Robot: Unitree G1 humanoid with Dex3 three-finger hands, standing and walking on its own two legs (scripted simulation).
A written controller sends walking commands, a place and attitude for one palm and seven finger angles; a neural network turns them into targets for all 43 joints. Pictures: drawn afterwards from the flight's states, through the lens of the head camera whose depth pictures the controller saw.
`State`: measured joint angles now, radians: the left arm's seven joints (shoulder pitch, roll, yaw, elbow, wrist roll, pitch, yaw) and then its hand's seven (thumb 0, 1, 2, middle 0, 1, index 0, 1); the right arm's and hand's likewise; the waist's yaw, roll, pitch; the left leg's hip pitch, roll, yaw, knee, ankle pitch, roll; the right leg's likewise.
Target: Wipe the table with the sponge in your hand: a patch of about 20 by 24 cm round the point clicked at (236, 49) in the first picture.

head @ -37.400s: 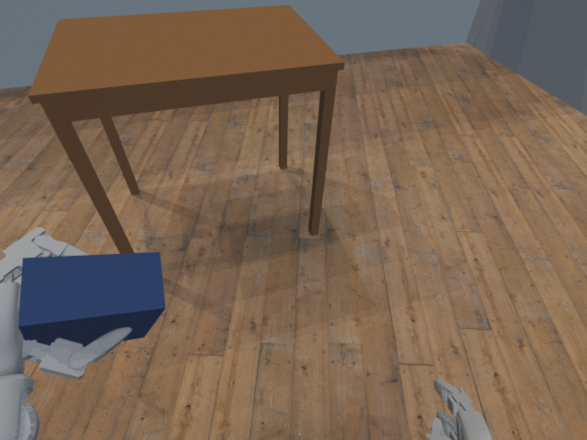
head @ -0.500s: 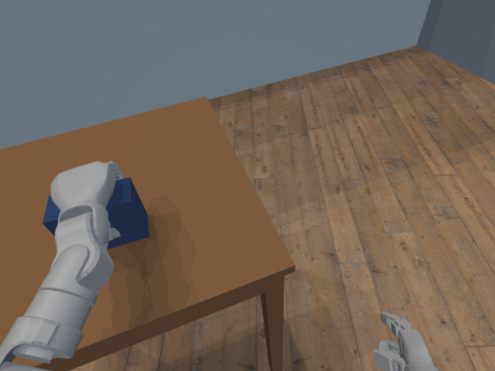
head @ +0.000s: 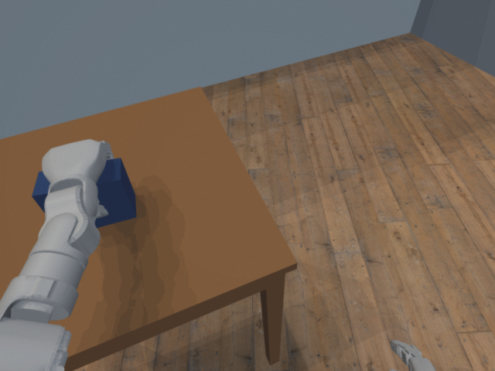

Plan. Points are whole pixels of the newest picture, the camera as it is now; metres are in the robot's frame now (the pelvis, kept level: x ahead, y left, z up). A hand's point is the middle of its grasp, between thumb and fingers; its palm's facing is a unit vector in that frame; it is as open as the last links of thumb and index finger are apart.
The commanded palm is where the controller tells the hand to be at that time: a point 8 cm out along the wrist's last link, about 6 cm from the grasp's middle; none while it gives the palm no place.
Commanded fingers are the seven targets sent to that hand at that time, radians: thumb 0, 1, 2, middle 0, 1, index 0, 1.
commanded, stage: wipe forward along the middle lane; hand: left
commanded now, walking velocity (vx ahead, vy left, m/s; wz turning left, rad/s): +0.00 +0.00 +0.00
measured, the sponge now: (95, 204) +0.37 +0.31 +0.06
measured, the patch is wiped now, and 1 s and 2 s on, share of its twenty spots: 1.00 1.00 1.00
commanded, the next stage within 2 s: slide back across to the first lane in 0.14 s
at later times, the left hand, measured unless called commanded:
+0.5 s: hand (85, 173) +0.40 +0.32 +0.11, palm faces -0.01 -0.02 -1.00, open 9.6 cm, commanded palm +0.36 +0.34 +0.15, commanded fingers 0.00 0.10 1.30 -1.20 -1.60 -1.20 -1.60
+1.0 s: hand (42, 187) +0.37 +0.38 +0.11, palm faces -0.04 -0.01 -1.00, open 9.6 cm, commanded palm +0.34 +0.38 +0.16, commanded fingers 0.00 0.10 1.30 -1.20 -1.60 -1.20 -1.60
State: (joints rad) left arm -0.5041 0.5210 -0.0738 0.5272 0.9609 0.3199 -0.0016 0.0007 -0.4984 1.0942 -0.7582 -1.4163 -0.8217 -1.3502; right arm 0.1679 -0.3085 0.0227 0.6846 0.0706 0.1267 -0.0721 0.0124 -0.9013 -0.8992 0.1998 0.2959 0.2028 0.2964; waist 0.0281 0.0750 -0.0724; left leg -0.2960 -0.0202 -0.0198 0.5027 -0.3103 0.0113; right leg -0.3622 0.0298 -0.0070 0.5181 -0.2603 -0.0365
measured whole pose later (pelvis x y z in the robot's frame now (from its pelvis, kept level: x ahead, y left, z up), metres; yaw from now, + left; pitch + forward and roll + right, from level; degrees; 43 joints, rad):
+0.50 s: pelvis +0.01 +0.01 +0.00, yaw -1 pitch +7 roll +0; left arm -0.54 0.55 -0.02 0.61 0.96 0.25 0.03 0.00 -0.50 1.10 -0.75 -1.41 -0.81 -1.37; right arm 0.19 -0.30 0.02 0.68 0.07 0.16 -0.06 0.01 -0.90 -0.90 0.20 0.30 0.20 0.30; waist 0.01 0.07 -0.07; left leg -0.29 -0.03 -0.01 0.48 -0.31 0.03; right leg -0.35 0.02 0.01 0.48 -0.25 -0.02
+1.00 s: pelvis +0.02 +0.03 +0.01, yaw +1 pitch +6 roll -1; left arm -0.39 0.62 0.04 0.41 0.94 0.20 -0.05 -0.01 -0.49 1.10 -0.74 -1.42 -0.79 -1.38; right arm 0.11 -0.30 0.01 0.67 0.05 0.14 -0.05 0.01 -0.90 -0.90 0.20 0.30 0.20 0.30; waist 0.06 0.07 -0.04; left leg -0.22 -0.05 -0.04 0.43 -0.30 0.05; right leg -0.26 0.00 -0.02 0.40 -0.24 0.00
